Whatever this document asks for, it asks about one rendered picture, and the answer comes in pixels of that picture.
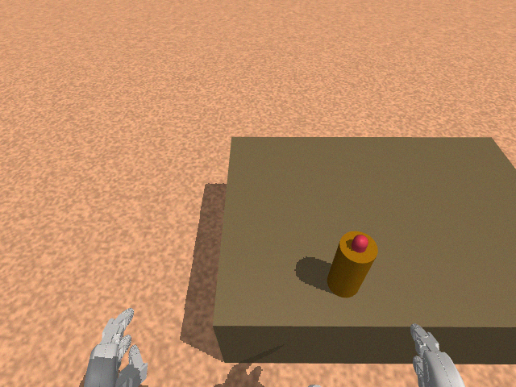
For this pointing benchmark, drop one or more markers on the bottle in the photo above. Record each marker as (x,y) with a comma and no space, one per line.
(353,259)

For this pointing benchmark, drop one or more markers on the right robot hand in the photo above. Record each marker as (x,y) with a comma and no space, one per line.
(434,368)

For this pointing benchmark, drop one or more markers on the left robot hand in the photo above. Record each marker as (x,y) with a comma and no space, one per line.
(105,358)

